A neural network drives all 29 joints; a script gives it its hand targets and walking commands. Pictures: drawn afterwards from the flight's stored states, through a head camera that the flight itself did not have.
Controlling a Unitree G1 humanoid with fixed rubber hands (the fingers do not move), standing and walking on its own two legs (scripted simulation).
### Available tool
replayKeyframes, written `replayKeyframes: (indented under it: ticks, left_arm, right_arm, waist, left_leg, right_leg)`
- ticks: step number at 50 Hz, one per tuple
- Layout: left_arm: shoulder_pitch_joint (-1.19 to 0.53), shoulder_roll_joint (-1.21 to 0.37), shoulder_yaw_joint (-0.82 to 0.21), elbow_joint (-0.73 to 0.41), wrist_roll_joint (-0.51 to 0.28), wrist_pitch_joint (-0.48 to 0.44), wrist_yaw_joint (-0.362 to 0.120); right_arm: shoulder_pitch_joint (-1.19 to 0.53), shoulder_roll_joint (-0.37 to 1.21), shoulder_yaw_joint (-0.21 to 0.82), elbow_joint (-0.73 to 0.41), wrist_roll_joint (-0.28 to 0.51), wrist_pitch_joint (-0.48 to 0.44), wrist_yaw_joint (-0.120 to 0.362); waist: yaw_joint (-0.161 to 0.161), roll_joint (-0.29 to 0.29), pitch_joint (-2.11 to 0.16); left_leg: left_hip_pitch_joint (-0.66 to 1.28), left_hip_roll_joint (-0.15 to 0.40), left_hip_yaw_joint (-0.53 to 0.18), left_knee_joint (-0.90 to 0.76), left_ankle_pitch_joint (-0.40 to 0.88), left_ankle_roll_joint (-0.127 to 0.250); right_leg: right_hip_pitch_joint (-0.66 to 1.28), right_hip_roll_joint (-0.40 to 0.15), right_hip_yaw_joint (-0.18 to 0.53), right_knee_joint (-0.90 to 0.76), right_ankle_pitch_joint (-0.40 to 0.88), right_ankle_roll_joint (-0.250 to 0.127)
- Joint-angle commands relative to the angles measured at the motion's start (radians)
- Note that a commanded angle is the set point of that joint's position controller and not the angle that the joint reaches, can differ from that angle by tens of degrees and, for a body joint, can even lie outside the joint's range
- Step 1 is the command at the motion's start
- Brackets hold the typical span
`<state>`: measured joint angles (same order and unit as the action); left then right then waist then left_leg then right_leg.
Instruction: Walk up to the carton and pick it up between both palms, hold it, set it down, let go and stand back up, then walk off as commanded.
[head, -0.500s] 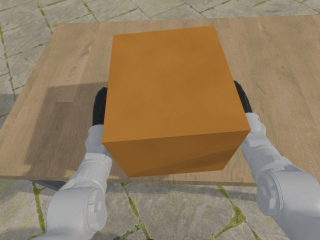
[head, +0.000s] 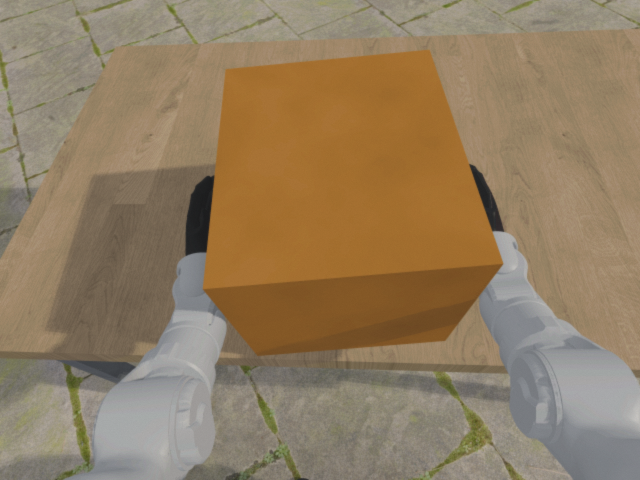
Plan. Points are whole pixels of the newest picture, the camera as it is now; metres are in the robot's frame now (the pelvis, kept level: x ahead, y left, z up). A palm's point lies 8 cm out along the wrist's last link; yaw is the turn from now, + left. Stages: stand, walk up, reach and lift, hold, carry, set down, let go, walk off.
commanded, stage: reach and lift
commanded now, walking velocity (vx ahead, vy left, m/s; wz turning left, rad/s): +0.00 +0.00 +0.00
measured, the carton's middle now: (339, 210) +0.47 +0.02 +0.03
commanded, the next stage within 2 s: none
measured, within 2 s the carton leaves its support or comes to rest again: leaves its support in 1.06 s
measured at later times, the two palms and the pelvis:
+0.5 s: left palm (198, 258) +0.39 +0.19 +0.05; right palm (489, 239) +0.41 -0.16 +0.04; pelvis -0.02 +0.00 +0.00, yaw +0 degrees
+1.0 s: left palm (204, 272) +0.37 +0.19 +0.04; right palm (495, 254) +0.40 -0.17 +0.03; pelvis -0.02 +0.00 +0.00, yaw +0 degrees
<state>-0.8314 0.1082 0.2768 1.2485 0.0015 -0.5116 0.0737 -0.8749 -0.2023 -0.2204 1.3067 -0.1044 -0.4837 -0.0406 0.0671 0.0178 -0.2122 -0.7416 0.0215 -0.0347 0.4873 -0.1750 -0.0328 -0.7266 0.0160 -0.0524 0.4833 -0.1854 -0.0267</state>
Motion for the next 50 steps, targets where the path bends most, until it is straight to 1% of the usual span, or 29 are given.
replayKeyframes:
  ticks: [1, 4, 8, 12, 14, 16, 20, 22, 25, 27, 30, 34, 38, 40, 44, 46, 48, 50]
  left_arm:
    - [-0.500, -0.576, -0.247, -0.013, 0.118, -0.113, -0.149]
    - [-0.500, -0.583, -0.248, -0.029, 0.131, -0.147, -0.149]
    - [-0.515, -0.578, -0.239, -0.050, 0.150, -0.186, -0.150]
    - [-0.534, -0.569, -0.232, -0.068, 0.164, -0.209, -0.149]
    - [-0.536, -0.564, -0.234, -0.072, 0.166, -0.208, -0.147]
    - [-0.525, -0.557, -0.232, -0.061, 0.165, -0.199, -0.144]
    - [-0.536, -0.552, -0.249, -0.058, 0.149, -0.182, -0.137]
    - [-0.543, -0.554, -0.260, -0.063, 0.136, -0.174, -0.133]
    - [-0.538, -0.562, -0.275, -0.065, 0.118, -0.160, -0.129]
    - [-0.541, -0.572, -0.288, -0.073, 0.107, -0.153, -0.128]
    - [-0.532, -0.582, -0.304, -0.080, 0.087, -0.146, -0.131]
    - [-0.511, -0.601, -0.337, -0.106, 0.053, -0.129, -0.139]
    - [-0.501, -0.618, -0.378, -0.154, 0.011, -0.107, -0.146]
    - [-0.499, -0.627, -0.400, -0.172, -0.007, -0.096, -0.148]
    - [-0.494, -0.646, -0.445, -0.237, -0.043, -0.073, -0.148]
    - [-0.506, -0.645, -0.467, -0.301, -0.062, -0.063, -0.147]
    - [-0.534, -0.647, -0.485, -0.367, -0.073, -0.053, -0.144]
    - [-0.567, -0.647, -0.507, -0.418, -0.087, -0.036, -0.142]
  right_arm:
    - [-0.462, 0.616, 0.161, -0.083, -0.210, -0.161, 0.133]
    - [-0.459, 0.604, 0.164, -0.071, -0.228, -0.215, 0.129]
    - [-0.464, 0.582, 0.164, -0.050, -0.249, -0.280, 0.126]
    - [-0.472, 0.551, 0.154, -0.031, -0.263, -0.320, 0.124]
    - [-0.472, 0.535, 0.150, -0.026, -0.267, -0.323, 0.122]
    - [-0.465, 0.521, 0.147, -0.007, -0.268, -0.312, 0.121]
    - [-0.474, 0.522, 0.146, -0.005, -0.274, -0.287, 0.118]
    - [-0.478, 0.531, 0.151, -0.009, -0.275, -0.274, 0.118]
    - [-0.472, 0.548, 0.163, -0.016, -0.274, -0.253, 0.117]
    - [-0.471, 0.560, 0.170, -0.022, -0.271, -0.244, 0.116]
    - [-0.468, 0.579, 0.196, -0.040, -0.259, -0.234, 0.113]
    - [-0.459, 0.618, 0.250, -0.089, -0.223, -0.213, 0.101]
    - [-0.459, 0.656, 0.324, -0.162, -0.162, -0.178, 0.088]
    - [-0.461, 0.679, 0.361, -0.200, -0.135, -0.154, 0.084]
    - [-0.459, 0.734, 0.450, -0.311, -0.070, -0.101, 0.077]
    - [-0.443, 0.775, 0.499, -0.375, -0.036, -0.070, 0.069]
    - [-0.438, 0.806, 0.533, -0.429, -0.010, -0.042, 0.064]
    - [-0.440, 0.841, 0.565, -0.491, 0.016, -0.005, 0.058]
  waist:
    - [-0.052, -0.080, -0.714]
    - [-0.054, -0.077, -0.719]
    - [-0.060, -0.081, -0.711]
    - [-0.066, -0.078, -0.691]
    - [-0.070, -0.077, -0.679]
    - [-0.069, -0.078, -0.655]
    - [-0.077, -0.075, -0.640]
    - [-0.078, -0.074, -0.642]
    - [-0.081, -0.076, -0.657]
    - [-0.086, -0.073, -0.676]
    - [-0.090, -0.077, -0.714]
    - [-0.099, -0.085, -0.770]
    - [-0.106, -0.090, -0.818]
    - [-0.105, -0.092, -0.830]
    - [-0.099, -0.090, -0.858]
    - [-0.097, -0.084, -0.878]
    - [-0.097, -0.069, -0.890]
    - [-0.100, -0.060, -0.887]
  left_leg:
    - [0.284, -0.021, 0.110, -0.005, 0.425, -0.037]
    - [0.291, -0.021, 0.110, -0.001, 0.439, -0.040]
    - [0.275, -0.026, 0.112, -0.014, 0.402, -0.032]
    - [0.267, -0.031, 0.114, -0.039, 0.340, -0.020]
    - [0.270, -0.031, 0.115, -0.052, 0.303, -0.015]
    - [0.276, -0.030, 0.116, -0.063, 0.266, -0.010]
    - [0.285, -0.027, 0.117, -0.070, 0.206, -0.004]
    - [0.289, -0.023, 0.117, -0.066, 0.193, -0.002]
    - [0.291, -0.020, 0.117, -0.058, 0.188, -0.001]
    - [0.294, -0.019, 0.115, -0.049, 0.203, -0.004]
    - [0.297, -0.021, 0.112, -0.032, 0.244, -0.006]
    - [0.299, -0.030, 0.100, -0.009, 0.318, -0.011]
    - [0.296, -0.043, 0.086, 0.005, 0.385, -0.011]
    - [0.293, -0.048, 0.079, 0.007, 0.405, -0.010]
    - [0.296, -0.058, 0.066, 0.004, 0.426, -0.008]
    - [0.307, -0.064, 0.061, 0.005, 0.435, -0.009]
    - [0.319, -0.068, 0.054, 0.001, 0.432, -0.011]
    - [0.338, -0.072, 0.049, -0.004, 0.409, -0.011]
  right_leg:
    - [0.608, -0.003, -0.034, -0.013, 0.693, 0.052]
    - [0.591, -0.001, -0.039, -0.016, 0.702, 0.049]
    - [0.573, 0.001, -0.043, -0.028, 0.671, 0.047]
    - [0.545, 0.007, -0.046, -0.052, 0.575, 0.044]
    - [0.525, 0.012, -0.048, -0.065, 0.508, 0.043]
    - [0.510, 0.015, -0.048, -0.080, 0.442, 0.041]
    - [0.471, 0.017, -0.048, -0.097, 0.328, 0.039]
    - [0.452, 0.017, -0.047, -0.101, 0.295, 0.038]
    - [0.441, 0.015, -0.045, -0.101, 0.283, 0.038]
    - [0.441, 0.015, -0.043, -0.095, 0.302, 0.037]
    - [0.463, 0.015, -0.037, -0.081, 0.373, 0.041]
    - [0.529, 0.010, -0.022, -0.051, 0.526, 0.054]
    - [0.614, 0.006, -0.004, -0.019, 0.675, 0.069]
    - [0.652, 0.004, 0.005, -0.005, 0.726, 0.076]
    - [0.716, 0.001, 0.023, 0.015, 0.782, 0.089]
    - [0.746, 0.000, 0.033, 0.024, 0.800, 0.096]
    - [0.749, 0.001, 0.041, 0.025, 0.782, 0.097]
    - [0.748, 0.002, 0.051, 0.014, 0.727, 0.098]
